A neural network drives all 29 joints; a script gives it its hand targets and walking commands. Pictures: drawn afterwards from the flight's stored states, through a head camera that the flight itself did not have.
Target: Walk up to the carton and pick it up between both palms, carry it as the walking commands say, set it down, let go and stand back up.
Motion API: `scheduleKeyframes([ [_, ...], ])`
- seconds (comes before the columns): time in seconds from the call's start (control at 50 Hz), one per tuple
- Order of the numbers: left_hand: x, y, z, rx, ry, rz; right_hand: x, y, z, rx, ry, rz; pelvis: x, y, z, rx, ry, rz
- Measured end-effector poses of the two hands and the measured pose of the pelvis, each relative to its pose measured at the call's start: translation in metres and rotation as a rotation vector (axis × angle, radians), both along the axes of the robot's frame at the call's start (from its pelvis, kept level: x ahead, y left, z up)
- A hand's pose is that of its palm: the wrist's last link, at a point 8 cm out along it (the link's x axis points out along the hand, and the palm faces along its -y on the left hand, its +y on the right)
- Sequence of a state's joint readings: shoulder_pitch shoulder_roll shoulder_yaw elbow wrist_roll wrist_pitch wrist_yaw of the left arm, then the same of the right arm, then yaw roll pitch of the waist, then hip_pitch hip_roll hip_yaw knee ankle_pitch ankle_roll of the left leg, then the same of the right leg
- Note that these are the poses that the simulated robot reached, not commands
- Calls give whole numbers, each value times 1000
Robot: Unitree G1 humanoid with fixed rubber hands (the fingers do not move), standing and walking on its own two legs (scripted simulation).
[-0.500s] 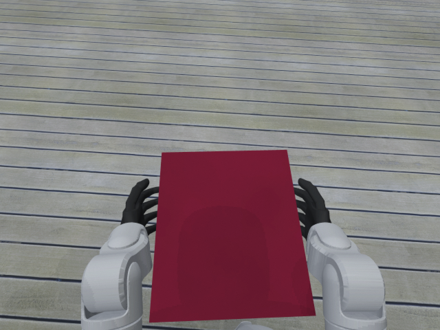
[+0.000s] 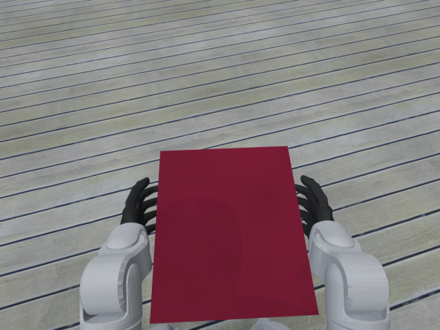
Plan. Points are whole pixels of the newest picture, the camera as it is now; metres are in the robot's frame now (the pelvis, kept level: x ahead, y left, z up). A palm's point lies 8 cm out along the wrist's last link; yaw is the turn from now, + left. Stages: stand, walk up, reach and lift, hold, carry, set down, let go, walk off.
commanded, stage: carry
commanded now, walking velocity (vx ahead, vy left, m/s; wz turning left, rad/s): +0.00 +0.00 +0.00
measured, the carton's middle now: (226, 241) +0.28 -0.01 +0.01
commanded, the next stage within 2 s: none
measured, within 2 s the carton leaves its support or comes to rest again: neither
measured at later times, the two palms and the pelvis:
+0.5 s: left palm (209, 216) +0.28 +0.02 +0.12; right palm (413, 228) +0.24 -0.26 +0.11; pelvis -0.01 -0.09 +0.01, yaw -6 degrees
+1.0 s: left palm (241, 273) +0.20 -0.02 +0.12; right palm out of the picture +0.15 -0.29 +0.12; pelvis -0.08 -0.12 +0.02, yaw -8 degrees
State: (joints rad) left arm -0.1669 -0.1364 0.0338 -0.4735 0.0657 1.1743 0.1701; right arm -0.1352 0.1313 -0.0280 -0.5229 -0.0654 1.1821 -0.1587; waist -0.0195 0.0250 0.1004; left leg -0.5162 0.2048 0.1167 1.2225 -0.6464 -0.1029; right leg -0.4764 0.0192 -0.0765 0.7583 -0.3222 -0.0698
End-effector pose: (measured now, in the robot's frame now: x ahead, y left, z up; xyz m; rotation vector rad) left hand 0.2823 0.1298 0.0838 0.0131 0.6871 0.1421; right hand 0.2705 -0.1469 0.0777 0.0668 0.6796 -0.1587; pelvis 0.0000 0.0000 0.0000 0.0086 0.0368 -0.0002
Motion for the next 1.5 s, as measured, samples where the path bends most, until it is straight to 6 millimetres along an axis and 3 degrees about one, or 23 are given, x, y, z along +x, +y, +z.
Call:
scheduleKeyframes([
  [0.16, 8, -52, -4, -35, -33, -50, -6, -51, 5, -32, -34, -51, 1, -39, -6, -12, -4, -52],
  [0.34, -2, -79, -8, -103, -31, -39, -13, -77, 20, -101, -32, -39, -7, -70, -2, 15, -1, -48],
  [0.46, -5, -102, 20, -54, -61, -70, -24, -100, 33, -50, -60, -69, -9, -84, 9, 3, 7, -89],
  [0.54, -4, -130, 37, -6, -108, -112, -34, -127, 36, -3, -108, -112, -9, -97, 7, 8, 14, -133],
  [0.68, -27, -157, 32, -5, -61, -128, -59, -153, 34, -6, -60, -127, -29, -120, 11, 35, -8, -138],
  [0.86, -59, -161, 36, 0, -48, -132, -92, -158, 38, -2, -47, -130, -59, -124, 16, 37, -11, -143],
  [1.04, -91, -148, 37, -49, -57, -125, -122, -145, 52, -51, -57, -121, -89, -117, 20, 23, -26, -139],
  [1.18, -106, -143, 48, -48, -95, -119, -135, -141, 63, -52, -93, -113, -96, -115, 19, 20, -36, -140],
  [1.36, -121, -136, 34, -47, -28, -111, -149, -134, 49, -52, -27, -104, -109, -110, 20, 15, -32, -142],
  [1.5, -127, -132, 37, -54, -59, -111, -155, -129, 53, -59, -57, -106, -117, -105, 19, 10, -40, -142],
])
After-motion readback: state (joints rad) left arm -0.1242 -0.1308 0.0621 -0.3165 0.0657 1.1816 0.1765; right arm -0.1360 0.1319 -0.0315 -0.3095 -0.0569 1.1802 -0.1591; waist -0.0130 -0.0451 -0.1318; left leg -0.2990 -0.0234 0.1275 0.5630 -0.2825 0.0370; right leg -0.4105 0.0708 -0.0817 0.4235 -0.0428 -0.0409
